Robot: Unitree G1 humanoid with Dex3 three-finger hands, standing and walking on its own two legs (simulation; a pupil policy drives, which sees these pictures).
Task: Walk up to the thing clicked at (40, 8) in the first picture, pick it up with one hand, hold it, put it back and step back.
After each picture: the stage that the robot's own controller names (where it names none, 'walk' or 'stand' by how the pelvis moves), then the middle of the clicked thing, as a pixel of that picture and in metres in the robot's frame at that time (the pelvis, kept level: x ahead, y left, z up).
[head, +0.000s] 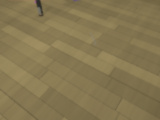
stand; (39, 7) +2.13 +0.66 -0.65
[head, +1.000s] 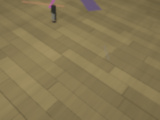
walk; (53, 14) +2.05 +0.35 -0.63
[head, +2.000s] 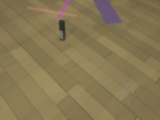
walk; (62, 30) +1.46 +0.22 -0.65
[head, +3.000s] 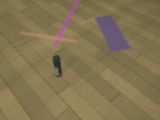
walk; (57, 66) +0.97 +0.24 -0.65
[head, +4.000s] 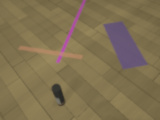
walk; (58, 95) +0.62 +0.24 -0.62
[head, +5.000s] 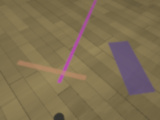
stand; out of the picture +0.44 +0.17 -0.63
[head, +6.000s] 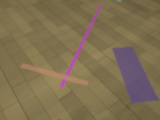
stand; out of the picture +0.41 +0.17 -0.65
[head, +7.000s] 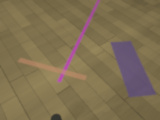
stand; out of the picture +0.42 +0.18 -0.65
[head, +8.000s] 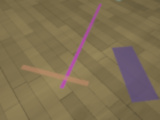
stand; out of the picture +0.41 +0.18 -0.66
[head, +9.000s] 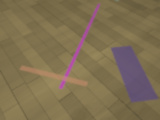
stand; out of the picture +0.40 +0.19 -0.66
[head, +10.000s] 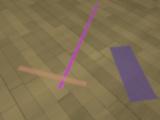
go down; out of the picture +0.39 +0.19 -0.66
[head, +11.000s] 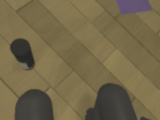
go down; (24, 56) +0.47 +0.20 -0.30
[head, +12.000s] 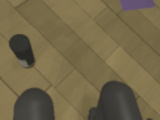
approach; (24, 54) +0.48 +0.20 -0.27
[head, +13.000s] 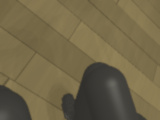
close in; out of the picture +0.47 +0.25 -0.17
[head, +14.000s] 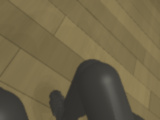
close; out of the picture +0.47 +0.27 -0.17
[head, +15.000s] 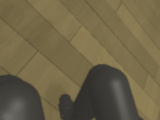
lift; out of the picture +0.41 +0.24 -0.16
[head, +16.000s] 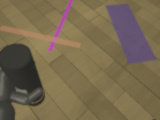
lift; (27, 81) +0.33 +0.18 +0.04
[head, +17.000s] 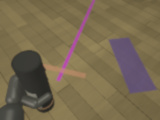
hold; (37, 86) +0.32 +0.16 +0.07
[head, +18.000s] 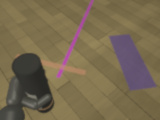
hold; (37, 88) +0.32 +0.16 +0.05
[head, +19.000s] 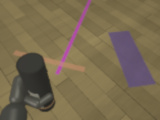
crouch; (39, 87) +0.33 +0.16 +0.03
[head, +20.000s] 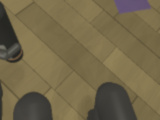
crouch; (3, 37) +0.48 +0.20 -0.04
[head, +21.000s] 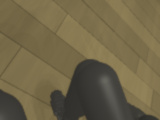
lower; out of the picture +0.46 +0.27 -0.17
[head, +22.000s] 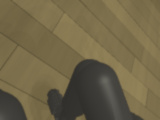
lower; out of the picture +0.46 +0.28 -0.17
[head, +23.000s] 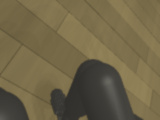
lower; out of the picture +0.46 +0.28 -0.17
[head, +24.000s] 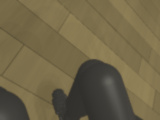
lower; out of the picture +0.46 +0.28 -0.17
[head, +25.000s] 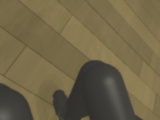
draw back; out of the picture +0.45 +0.25 -0.17
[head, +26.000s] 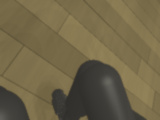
rise; out of the picture +0.45 +0.26 -0.17
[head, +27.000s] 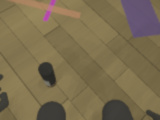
walk; (48, 76) +0.46 +0.17 -0.39
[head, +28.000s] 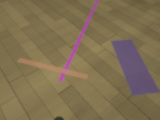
stand; out of the picture +0.40 +0.15 -0.60
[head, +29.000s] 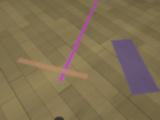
stand; out of the picture +0.40 +0.16 -0.60
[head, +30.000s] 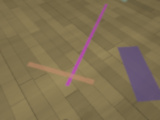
stand; out of the picture +0.41 +0.14 -0.65
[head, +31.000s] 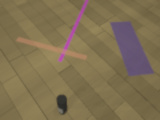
walk; (62, 105) +0.46 +0.11 -0.64
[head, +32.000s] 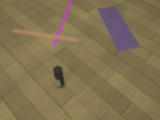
walk; (59, 77) +0.70 +0.21 -0.62
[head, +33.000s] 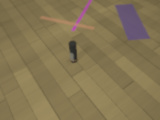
stand; (73, 52) +1.04 +0.16 -0.63
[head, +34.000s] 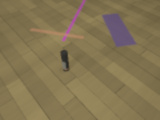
stand; (65, 61) +1.06 +0.20 -0.64
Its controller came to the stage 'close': yes
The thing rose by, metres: 0.69
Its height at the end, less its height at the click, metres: +0.00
